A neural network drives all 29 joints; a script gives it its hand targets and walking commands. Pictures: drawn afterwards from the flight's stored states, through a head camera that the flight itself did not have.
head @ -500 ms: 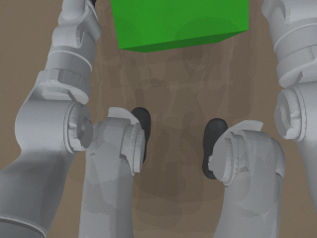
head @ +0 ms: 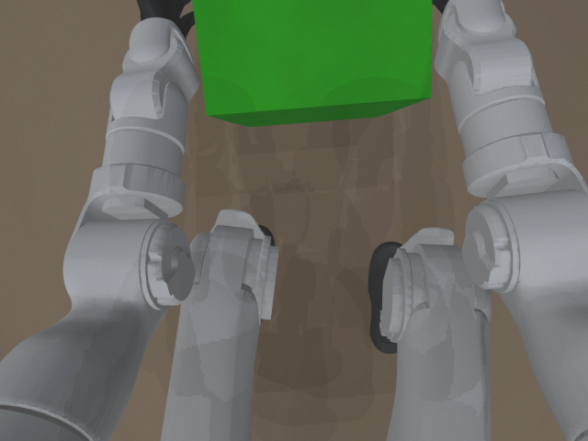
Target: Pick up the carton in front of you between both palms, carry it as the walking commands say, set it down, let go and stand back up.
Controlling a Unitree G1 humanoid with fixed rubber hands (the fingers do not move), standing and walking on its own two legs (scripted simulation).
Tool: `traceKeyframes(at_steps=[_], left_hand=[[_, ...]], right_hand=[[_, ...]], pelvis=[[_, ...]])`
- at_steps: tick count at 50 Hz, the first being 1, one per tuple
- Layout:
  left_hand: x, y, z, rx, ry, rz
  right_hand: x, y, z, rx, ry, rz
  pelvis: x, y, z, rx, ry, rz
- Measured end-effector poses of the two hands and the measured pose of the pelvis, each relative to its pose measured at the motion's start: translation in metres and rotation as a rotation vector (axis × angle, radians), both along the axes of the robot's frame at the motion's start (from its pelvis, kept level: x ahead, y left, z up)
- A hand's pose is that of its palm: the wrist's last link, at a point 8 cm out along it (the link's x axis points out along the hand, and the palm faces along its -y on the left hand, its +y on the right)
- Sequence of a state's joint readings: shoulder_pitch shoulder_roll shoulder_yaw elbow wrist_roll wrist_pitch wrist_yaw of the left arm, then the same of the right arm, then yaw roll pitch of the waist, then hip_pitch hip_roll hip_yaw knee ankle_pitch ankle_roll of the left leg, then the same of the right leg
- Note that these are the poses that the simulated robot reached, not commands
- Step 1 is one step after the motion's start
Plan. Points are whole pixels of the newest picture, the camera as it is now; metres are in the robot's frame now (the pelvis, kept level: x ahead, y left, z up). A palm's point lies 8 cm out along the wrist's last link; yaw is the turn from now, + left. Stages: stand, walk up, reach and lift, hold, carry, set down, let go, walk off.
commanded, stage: reach and lift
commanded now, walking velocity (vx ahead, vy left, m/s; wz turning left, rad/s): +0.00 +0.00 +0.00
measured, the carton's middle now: (309, 31) +0.54 +0.04 -0.22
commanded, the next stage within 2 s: none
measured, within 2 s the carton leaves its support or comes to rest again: neither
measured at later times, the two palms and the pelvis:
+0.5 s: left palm out of the picture +0.47 +0.18 +0.05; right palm out of the picture +0.50 -0.12 +0.05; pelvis -0.02 +0.01 +0.11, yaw -1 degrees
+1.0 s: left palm out of the picture +0.44 +0.16 +0.21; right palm out of the picture +0.45 -0.14 +0.21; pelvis +0.03 +0.00 +0.24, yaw -2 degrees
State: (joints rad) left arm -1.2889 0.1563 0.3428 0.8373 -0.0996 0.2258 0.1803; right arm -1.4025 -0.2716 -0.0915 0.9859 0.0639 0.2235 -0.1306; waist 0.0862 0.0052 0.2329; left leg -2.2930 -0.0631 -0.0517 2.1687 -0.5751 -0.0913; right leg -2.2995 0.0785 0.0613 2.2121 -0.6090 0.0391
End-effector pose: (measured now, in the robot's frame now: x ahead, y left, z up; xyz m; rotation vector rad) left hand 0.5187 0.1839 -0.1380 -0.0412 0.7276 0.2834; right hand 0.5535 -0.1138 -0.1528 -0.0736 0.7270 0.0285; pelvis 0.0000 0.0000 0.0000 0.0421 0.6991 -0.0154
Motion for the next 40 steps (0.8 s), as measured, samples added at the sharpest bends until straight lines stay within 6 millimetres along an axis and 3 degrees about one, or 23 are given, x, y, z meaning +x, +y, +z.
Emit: traceKeyframes(at_steps=[6,14,25,40], left_hand=[[-0.011,-0.007,0.055,-0.024,-0.064,0.0],[-0.033,-0.01,0.129,-0.027,-0.032,-0.02],[-0.044,-0.009,0.19,-0.023,-0.04,-0.038],[-0.06,-0.017,0.279,-0.027,-0.044,-0.062]], right_hand=[[-0.01,-0.007,0.067,0.015,-0.058,-0.042],[-0.034,-0.01,0.146,0.015,-0.024,-0.064],[-0.05,-0.01,0.206,0.013,-0.035,-0.079],[-0.078,-0.019,0.291,0.027,-0.037,-0.121]], pelvis=[[-0.004,0.004,0.017,-0.011,0.035,-0.005],[-0.014,0.005,0.063,-0.012,0.062,-0.016],[-0.017,0.006,0.113,-0.022,0.069,-0.005],[0.01,0.006,0.183,-0.027,-0.005,-0.009]])
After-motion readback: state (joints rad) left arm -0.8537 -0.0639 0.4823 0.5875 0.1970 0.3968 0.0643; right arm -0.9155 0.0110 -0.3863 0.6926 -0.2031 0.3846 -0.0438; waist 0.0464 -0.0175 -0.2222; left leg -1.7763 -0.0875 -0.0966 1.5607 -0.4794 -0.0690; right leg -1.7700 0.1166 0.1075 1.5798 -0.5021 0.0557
